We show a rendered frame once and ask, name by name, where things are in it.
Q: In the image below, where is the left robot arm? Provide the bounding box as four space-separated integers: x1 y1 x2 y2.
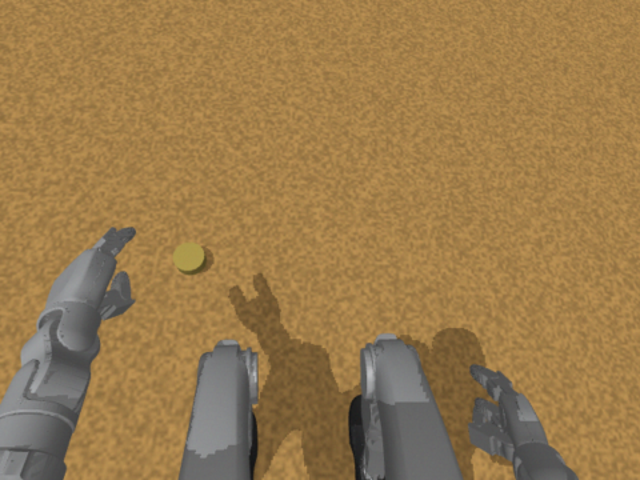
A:
0 301 102 480

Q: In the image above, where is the right robot arm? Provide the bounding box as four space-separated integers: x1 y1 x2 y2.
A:
513 442 579 480

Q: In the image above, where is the right robot hand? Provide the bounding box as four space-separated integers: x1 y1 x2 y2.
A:
468 364 549 463

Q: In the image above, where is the right robot foot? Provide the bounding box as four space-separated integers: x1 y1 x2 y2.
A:
349 394 385 480

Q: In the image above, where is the tin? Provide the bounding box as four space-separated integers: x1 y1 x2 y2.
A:
173 242 207 275

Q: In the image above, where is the left robot hand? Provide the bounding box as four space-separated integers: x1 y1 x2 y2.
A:
45 227 136 321

